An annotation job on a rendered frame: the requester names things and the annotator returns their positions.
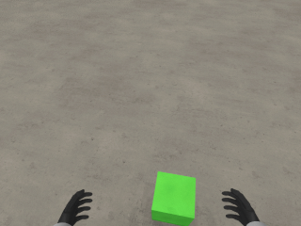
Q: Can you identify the robot right hand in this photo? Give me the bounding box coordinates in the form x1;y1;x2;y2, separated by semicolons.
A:
222;188;260;226

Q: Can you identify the carton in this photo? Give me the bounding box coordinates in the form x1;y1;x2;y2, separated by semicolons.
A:
151;171;196;226

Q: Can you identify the robot left hand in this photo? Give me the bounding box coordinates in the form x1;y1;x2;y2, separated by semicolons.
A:
58;189;92;226

